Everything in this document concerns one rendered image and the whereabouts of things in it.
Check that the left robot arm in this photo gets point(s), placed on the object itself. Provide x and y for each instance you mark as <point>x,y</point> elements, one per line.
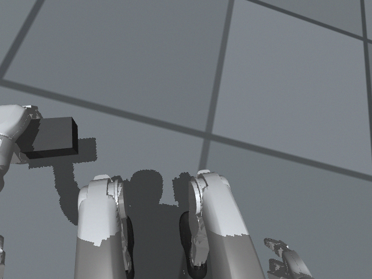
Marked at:
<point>7,148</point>

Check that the right robot hand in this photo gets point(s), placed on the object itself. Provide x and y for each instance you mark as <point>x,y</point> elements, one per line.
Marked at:
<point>292,267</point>

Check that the carton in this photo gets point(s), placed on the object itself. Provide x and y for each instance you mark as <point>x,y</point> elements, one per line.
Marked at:
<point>50,137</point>

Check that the left robot hand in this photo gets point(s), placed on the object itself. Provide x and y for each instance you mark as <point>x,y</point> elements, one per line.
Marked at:
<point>14,119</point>

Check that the right robot foot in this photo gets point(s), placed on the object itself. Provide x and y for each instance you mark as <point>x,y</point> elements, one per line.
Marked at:
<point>195,272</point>

